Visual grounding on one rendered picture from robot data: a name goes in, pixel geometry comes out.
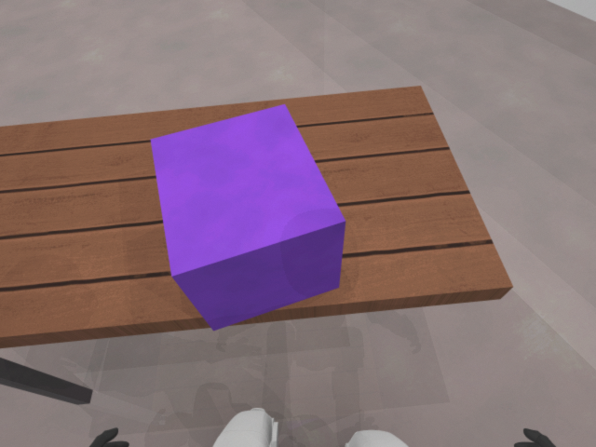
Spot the right robot hand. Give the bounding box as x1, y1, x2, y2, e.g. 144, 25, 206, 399
514, 428, 556, 447

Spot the table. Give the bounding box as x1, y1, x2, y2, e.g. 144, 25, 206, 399
0, 86, 513, 405

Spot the left robot hand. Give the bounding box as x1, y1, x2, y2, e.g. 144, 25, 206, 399
89, 427, 129, 447

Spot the carton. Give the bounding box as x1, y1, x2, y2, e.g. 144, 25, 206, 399
151, 104, 345, 331

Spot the robot left thigh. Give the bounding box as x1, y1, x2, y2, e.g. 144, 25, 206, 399
212, 411, 278, 447

